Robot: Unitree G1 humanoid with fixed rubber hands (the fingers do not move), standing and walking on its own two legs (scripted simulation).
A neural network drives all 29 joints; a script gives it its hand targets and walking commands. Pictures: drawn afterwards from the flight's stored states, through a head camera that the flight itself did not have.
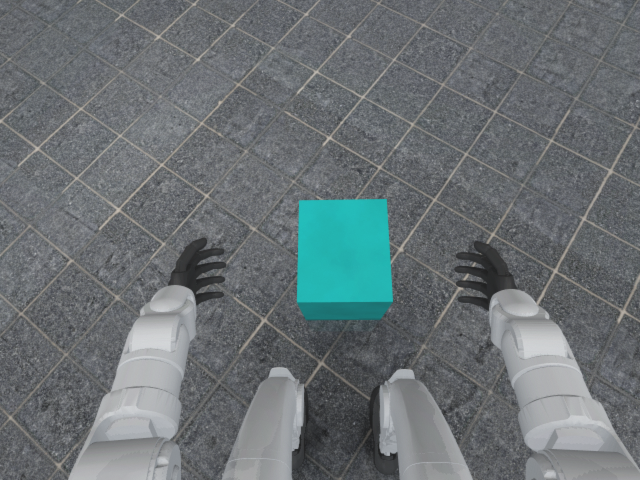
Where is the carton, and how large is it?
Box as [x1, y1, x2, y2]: [297, 199, 392, 319]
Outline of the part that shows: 386,199 299,200 297,303 306,319 379,319 392,302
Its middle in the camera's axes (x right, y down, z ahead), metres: +0.05 +0.06 +1.01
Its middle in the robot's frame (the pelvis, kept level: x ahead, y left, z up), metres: +0.51 +0.00 -0.55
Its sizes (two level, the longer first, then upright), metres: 0.246 0.209 0.267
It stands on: the floor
